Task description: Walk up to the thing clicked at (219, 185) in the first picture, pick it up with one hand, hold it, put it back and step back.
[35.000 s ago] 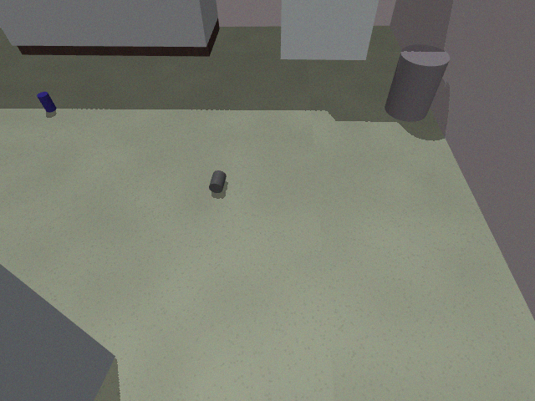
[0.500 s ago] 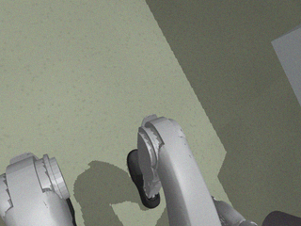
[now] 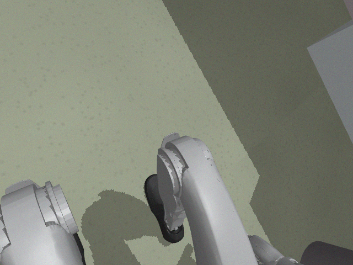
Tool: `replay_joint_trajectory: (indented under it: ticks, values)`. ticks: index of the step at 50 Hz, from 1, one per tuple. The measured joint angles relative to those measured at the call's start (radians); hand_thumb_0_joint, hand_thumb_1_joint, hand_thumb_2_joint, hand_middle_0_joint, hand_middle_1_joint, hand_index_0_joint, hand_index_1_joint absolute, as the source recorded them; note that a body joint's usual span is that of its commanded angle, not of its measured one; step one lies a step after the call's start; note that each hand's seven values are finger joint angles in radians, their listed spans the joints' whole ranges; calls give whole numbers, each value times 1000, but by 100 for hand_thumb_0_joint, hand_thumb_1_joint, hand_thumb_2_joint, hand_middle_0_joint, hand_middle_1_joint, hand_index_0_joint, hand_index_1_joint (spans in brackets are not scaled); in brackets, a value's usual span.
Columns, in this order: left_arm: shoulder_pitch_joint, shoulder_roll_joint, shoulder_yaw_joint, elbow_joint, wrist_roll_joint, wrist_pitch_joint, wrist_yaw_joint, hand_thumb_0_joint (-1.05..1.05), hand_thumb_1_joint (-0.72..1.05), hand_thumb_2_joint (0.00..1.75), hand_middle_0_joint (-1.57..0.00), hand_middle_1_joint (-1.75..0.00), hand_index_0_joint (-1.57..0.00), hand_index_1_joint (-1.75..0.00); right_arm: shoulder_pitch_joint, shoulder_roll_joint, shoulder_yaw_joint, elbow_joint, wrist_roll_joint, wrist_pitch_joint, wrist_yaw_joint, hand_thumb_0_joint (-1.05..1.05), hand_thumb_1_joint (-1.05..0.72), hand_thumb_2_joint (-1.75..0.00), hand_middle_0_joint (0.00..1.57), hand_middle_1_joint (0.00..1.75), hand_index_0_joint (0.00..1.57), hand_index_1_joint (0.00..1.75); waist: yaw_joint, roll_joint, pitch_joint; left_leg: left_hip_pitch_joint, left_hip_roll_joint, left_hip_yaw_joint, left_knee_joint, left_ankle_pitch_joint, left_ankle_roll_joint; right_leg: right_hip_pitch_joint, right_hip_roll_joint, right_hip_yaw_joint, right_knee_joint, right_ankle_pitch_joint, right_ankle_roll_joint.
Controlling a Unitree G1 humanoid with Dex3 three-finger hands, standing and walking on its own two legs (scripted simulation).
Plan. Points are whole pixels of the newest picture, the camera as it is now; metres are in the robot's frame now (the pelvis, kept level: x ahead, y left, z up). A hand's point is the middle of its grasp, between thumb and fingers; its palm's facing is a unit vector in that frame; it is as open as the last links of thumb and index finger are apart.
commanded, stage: open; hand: left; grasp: from above
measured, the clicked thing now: out of the picture +0.43 +0.34 -0.26
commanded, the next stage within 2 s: withdraw in 0.70 s
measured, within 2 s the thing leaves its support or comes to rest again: rests again in 1.54 s
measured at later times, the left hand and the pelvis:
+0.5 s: hand out of the picture +0.43 +0.33 -0.24, palm faces -0.43 -0.18 -0.89, open 12.5 cm; pelvis +0.00 +0.00 +0.00, yaw +0 degrees
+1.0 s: hand out of the picture +0.45 +0.33 -0.22, palm faces -0.36 -0.14 -0.92, open 13.4 cm; pelvis +0.00 +0.00 +0.01, yaw +0 degrees
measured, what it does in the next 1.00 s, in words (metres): stands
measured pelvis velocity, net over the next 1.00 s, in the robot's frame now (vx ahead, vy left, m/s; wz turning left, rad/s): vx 0.00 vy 0.00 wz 0.00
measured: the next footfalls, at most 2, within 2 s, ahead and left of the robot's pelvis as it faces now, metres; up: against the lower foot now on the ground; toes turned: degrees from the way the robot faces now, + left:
none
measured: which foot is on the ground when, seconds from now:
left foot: down 0.00-1.00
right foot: down 0.00-1.00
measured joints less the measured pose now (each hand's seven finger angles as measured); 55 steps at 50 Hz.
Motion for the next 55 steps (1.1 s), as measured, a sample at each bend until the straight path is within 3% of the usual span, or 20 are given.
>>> replay_joint_trajectory:
  ticks: [8,15,25,31,44,50,55]
  values:
    - [-1,3,-7,-17,-2,6,9,0,3,50,-65,-47,-64,-47,-4,-2,0,-8,1,-13,3,0,-90,-90,20,30,20,30,-3,-11,11,1,2,-1,-3,4,3,3,2,-1,-6,5,3]
    - [0,1,11,-37,-3,26,10,0,-8,63,-51,-58,-50,-59,-3,-8,-6,-5,4,-19,10,0,-90,-90,20,30,20,30,-9,-13,9,-1,1,-4,-3,-1,2,4,0,-5,-9,0,-1]
    - [15,2,25,-51,-29,36,-21,0,-23,76,-36,-72,-35,-73,4,-14,-13,-4,13,-21,17,0,-90,-90,20,30,20,30,-7,-2,13,-2,-1,-1,-5,-1,2,3,-2,-3,-8,-3,-2]
    - [16,5,7,-56,-39,18,-37,0,-30,82,-30,-78,-28,-79,6,-10,-11,-7,16,-14,10,0,-90,-90,20,30,20,30,-1,-2,18,2,1,3,-12,0,2,4,-2,0,-12,-2,1]
    - [14,2,13,-71,-13,7,-13,0,-37,91,-22,-88,-21,-88,2,-11,-10,-21,16,-6,0,0,-90,-90,20,30,20,30,-2,-10,18,5,0,-3,-15,0,2,10,-2,-6,-20,0,-1]
    - [61,-51,10,-224,-17,26,-52,0,-39,91,-20,-89,-19,-89,25,-4,-42,-10,29,11,5,0,-91,-90,20,30,20,30,23,13,-27,-3,-1,5,-29,-1,-1,1,-9,-2,-26,-5,-12]
    - [126,-141,-9,-385,-47,66,-108,0,-41,92,-19,-90,-18,-90,48,19,-109,12,73,58,14,0,-91,-90,21,30,20,30,67,65,-126,-14,-3,27,-58,-3,-2,-16,-20,12,-37,-17,-23]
